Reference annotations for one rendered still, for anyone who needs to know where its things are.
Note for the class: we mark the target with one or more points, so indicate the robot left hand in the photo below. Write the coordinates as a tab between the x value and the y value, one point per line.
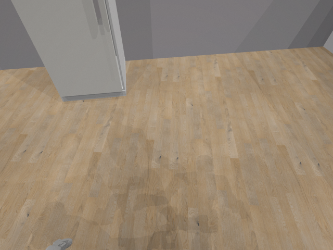
60	244

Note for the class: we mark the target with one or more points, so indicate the fridge door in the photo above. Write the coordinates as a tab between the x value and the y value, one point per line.
74	45

